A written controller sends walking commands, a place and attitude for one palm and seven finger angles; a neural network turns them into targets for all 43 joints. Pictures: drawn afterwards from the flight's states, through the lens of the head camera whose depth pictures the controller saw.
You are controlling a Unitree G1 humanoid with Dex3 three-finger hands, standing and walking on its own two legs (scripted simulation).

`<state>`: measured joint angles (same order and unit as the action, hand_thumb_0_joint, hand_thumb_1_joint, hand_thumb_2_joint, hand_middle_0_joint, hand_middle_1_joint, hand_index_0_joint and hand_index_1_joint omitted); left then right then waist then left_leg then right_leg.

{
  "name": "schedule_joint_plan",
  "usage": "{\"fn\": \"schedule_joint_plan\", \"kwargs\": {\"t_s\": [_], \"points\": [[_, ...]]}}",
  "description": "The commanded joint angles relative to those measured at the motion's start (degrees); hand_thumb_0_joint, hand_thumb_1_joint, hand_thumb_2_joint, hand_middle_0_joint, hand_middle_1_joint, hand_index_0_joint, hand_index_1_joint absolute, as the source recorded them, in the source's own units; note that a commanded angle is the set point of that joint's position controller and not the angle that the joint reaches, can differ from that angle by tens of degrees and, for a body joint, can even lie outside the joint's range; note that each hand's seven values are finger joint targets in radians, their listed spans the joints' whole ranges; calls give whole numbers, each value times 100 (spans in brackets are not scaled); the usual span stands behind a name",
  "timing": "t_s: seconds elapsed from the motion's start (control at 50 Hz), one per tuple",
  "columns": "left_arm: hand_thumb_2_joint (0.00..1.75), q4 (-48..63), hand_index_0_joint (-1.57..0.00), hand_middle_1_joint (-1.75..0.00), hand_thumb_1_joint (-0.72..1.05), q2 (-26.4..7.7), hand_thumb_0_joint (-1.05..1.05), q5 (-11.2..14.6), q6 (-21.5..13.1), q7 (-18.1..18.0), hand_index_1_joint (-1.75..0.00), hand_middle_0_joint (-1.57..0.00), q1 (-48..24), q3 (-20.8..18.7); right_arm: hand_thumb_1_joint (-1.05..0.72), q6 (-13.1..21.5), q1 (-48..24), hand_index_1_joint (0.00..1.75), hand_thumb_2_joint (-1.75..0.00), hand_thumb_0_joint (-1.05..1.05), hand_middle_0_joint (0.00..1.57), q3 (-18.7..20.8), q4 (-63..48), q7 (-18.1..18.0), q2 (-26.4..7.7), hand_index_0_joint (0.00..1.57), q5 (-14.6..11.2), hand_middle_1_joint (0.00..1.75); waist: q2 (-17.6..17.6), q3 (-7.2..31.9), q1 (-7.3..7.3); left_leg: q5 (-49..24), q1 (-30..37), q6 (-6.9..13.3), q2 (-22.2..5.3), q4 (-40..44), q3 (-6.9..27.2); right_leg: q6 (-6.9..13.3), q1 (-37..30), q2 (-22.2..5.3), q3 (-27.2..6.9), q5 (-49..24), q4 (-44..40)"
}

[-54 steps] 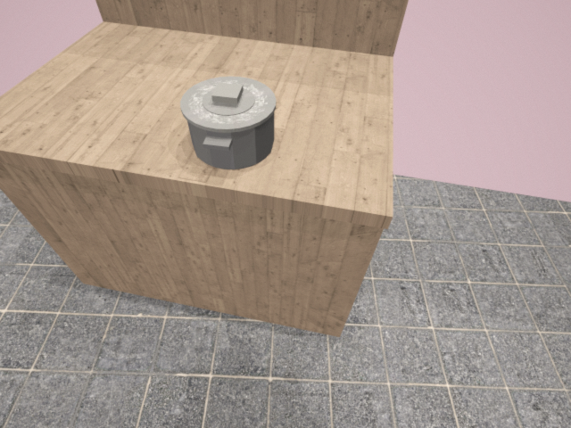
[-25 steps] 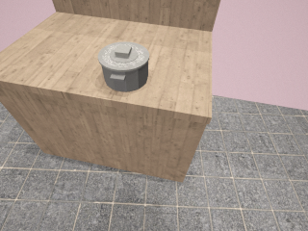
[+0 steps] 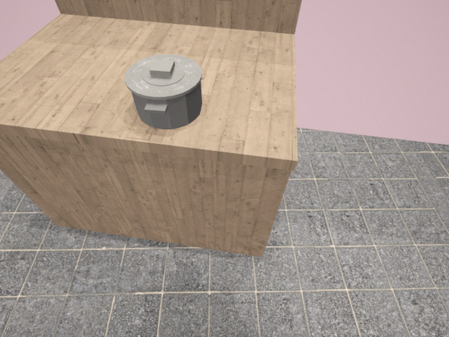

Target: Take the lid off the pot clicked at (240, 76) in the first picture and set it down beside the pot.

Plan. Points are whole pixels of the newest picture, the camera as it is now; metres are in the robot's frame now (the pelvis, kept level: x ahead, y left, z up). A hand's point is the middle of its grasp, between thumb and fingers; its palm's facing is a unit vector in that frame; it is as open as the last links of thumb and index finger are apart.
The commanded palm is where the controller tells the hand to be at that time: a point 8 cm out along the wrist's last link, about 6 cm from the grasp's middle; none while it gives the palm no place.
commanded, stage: take the last steps up to it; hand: left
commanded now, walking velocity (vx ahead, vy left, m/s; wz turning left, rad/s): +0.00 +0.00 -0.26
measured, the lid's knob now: (162, 67) +0.71 +0.21 +0.09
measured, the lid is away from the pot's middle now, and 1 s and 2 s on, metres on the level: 0.00 0.00 0.00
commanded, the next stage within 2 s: come to a stop and stand still in 0.66 s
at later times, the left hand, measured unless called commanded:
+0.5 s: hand out of the picture +0.07 +0.25 -0.18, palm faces +0.02 -0.98 -0.18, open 7.4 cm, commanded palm none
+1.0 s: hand (134, 259) +0.30 +0.24 -0.17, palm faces +0.00 -0.98 -0.19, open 7.3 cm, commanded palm none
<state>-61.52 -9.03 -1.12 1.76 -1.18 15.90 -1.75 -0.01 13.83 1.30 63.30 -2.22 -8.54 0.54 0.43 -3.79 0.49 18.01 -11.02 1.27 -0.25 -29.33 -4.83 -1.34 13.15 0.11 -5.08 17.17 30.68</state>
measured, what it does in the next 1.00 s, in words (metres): walks ahead: left foot, then right foot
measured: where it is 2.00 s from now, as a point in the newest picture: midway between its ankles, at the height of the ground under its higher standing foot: outside the picture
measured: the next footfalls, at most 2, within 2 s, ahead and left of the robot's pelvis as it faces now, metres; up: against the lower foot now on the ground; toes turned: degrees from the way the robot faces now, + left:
left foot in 0.38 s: +0.09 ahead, +0.13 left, +0.00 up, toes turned +2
right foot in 0.84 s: +0.27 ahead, -0.03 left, +0.00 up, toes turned -6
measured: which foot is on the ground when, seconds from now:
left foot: down 0.00-0.14, up 0.16-0.36, down 0.38-0.86, up 0.88-1.00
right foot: down 0.00-0.38, up 0.40-0.82, down 0.84-1.00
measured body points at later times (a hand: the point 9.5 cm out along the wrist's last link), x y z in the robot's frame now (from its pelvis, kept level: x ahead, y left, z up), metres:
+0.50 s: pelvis +0.06 +0.06 +0.00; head +0.08 +0.08 +0.45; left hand +0.07 +0.30 -0.16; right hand +0.07 -0.19 -0.14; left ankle +0.05 +0.13 -0.73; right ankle +0.01 -0.08 -0.67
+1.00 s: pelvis +0.19 +0.08 +0.00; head +0.24 +0.07 +0.44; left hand +0.30 +0.29 -0.15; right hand +0.17 -0.14 -0.16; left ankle +0.13 +0.18 -0.68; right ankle +0.23 -0.02 -0.73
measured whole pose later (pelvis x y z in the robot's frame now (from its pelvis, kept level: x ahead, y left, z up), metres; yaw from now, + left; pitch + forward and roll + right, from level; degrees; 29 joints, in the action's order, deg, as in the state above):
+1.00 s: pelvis +0.19 +0.08 +0.00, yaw -1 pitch +0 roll +0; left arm -54.9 -7.0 -0.9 -1.1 -2.9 7.3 -1.9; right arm -1.2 16.4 2.1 61.9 -2.6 -7.8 -0.2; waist -0.6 -5.9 -1.6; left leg 32.2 -20.7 -1.3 1.0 -57.9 -0.5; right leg 2.8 18.6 -0.9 5.7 12.0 30.6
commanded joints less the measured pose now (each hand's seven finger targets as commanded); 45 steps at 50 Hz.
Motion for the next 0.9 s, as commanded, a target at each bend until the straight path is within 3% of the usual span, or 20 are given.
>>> {"fn": "schedule_joint_plan", "kwargs": {"t_s": [0.0,0.06,0.12,0.16,0.24,0.32,0.34,0.36,0.38,0.4,0.46,0.52,0.7,0.74,0.78,0.8,0.82,0.84,0.86,0.88], "points": [[90,313,-20,-30,90,-609,0,2,-90,-34,-30,-20,330,-152,-90,49,237,30,-90,0,20,220,-309,-77,-820,20,7,30,-160,125,-23,-834,85,185,-866,533,721,294,395,-225,-165,-1288,-37],[90,335,-20,-30,90,-706,0,-14,-132,-30,-30,-20,422,-172,-90,52,237,30,-90,0,20,204,-380,-45,-741,20,15,30,233,369,12,-258,-97,78,-598,133,426,426,94,-455,-593,-1109,-327],[90,308,-20,-30,90,-1061,0,-11,-167,-40,-30,-20,787,-249,-90,46,173,30,-90,0,20,166,-454,61,-567,20,57,30,1226,104,191,964,-1180,-89,-10,-1008,50,999,-338,-1250,-2164,1382,-1645],[90,356,-20,-30,90,-1098,0,-18,-210,-49,-30,-20,873,-312,-90,85,-123,30,-90,0,20,172,-608,113,-648,20,73,30,1164,-268,300,1150,-1994,-95,-130,-1806,278,1386,-580,-1630,-2691,1334,-1967],[90,453,-20,-30,90,-1105,0,-86,-357,-74,-30,-20,679,-379,-90,215,-77,30,-90,0,20,184,-758,185,-605,20,29,30,727,-28,150,1149,-1866,-43,-297,-1543,604,1442,-791,-1761,-2101,-171,-1474],[90,621,-20,-30,90,-1068,0,-41,-291,-4,-30,-20,118,-386,-90,273,964,30,-90,0,20,158,-488,173,-548,20,-9,30,335,127,-350,-133,708,-110,150,300,56,794,876,-843,-697,564,-836],[90,676,-20,-30,90,-892,0,-35,-254,40,-30,-20,48,-337,-90,287,1355,30,-90,0,20,223,-385,129,-833,20,14,30,-396,67,-493,406,1168,-4,-199,712,610,604,1479,-446,-294,781,104],[90,800,-20,-30,90,-567,0,-1,-218,84,-30,-20,70,-286,-90,280,1754,30,-90,0,20,364,-358,101,-1389,20,122,30,-1942,27,-615,1561,1315,449,-1505,1631,2559,293,2343,208,550,1495,1771],[90,976,-20,-30,90,-506,0,-28,-260,57,-30,-20,-203,-276,-90,220,1854,30,-90,0,20,374,-443,67,-1506,20,135,30,-1835,-284,-596,1817,739,904,-2001,2165,3354,275,2678,119,522,1695,2716],[90,994,-20,-30,90,-564,0,-78,-255,36,-30,-20,-249,-282,-90,185,1566,30,-90,0,20,332,-567,98,-1430,20,134,30,-1416,-459,-458,1996,312,1160,-2146,2228,3595,342,2755,-173,295,1526,3276],[90,688,-20,-30,90,-467,0,-94,-298,149,-30,-20,-72,-267,-90,330,936,30,-90,0,20,124,-716,58,-860,20,101,30,-213,-526,-107,191,10,1011,-1430,2142,2276,246,2526,-521,406,271,3696],[90,626,-20,-30,90,-390,0,-44,-258,164,-30,-20,106,-222,-90,443,1056,30,-90,0,20,57,-599,17,-757,20,40,30,-383,-39,-6,-2015,521,986,-1141,1875,1360,99,2342,-543,603,-73,3364],[90,1040,-20,-30,90,-281,0,-14,-285,109,-30,-20,-967,-123,-90,434,1654,30,-90,0,20,33,-170,-40,-624,20,93,30,-445,75,-343,-4327,1278,966,-1210,1241,964,223,1930,-371,987,6,1197],[90,1011,-20,-30,90,-236,0,-16,-313,81,-30,-20,-845,-111,-90,409,1652,30,-90,0,20,40,-118,-48,-633,20,88,30,-417,201,-271,-4880,1269,831,-1154,900,858,303,1403,-196,1094,-163,743],[90,746,-20,-30,90,-310,0,-18,-372,13,-30,-20,-164,-116,-90,375,1575,30,-90,0,20,34,-84,-92,-627,20,20,30,-142,531,55,-5569,1061,405,-929,44,703,307,200,-7,1149,-1069,-163],[90,568,-20,-30,90,-533,0,-9,-410,-51,-30,-20,365,-160,-90,376,1462,30,-90,0,20,44,-121,-92,-588,20,-50,30,76,791,292,-5260,388,136,-822,-530,743,407,-923,-281,798,-2298,-441],[90,382,-20,-30,90,-875,0,-14,-451,-137,-30,-20,910,-262,-90,371,1464,30,-90,0,20,70,-201,-93,-515,20,-121,30,645,1229,448,-3492,-846,-215,-306,-1630,533,1050,-2227,-1396,-561,-5034,25],[90,250,-20,-30,90,-1098,0,37,-443,-161,-30,-20,1176,-275,-90,306,1382,30,-90,0,20,91,-280,-109,-460,20,-150,30,803,1529,409,1286,-1306,-426,252,-2869,278,1973,-2498,-2685,-1399,-7417,-162],[90,326,-20,-30,90,-1128,0,42,-402,-211,-30,-20,1000,-244,-90,221,1185,30,-90,0,20,122,-323,-157,-407,20,-130,30,404,1166,293,2015,-1289,-276,101,-3094,755,2207,-1781,-2770,-1206,-7284,-332],[90,420,-20,-30,90,-958,0,18,-357,-240,-30,-20,560,-235,-90,96,940,30,-90,0,20,143,-288,-139,-254,20,-116,30,516,899,201,1899,-1270,-266,-39,-3303,789,2135,-1143,-2501,-1075,-6441,-475]]}}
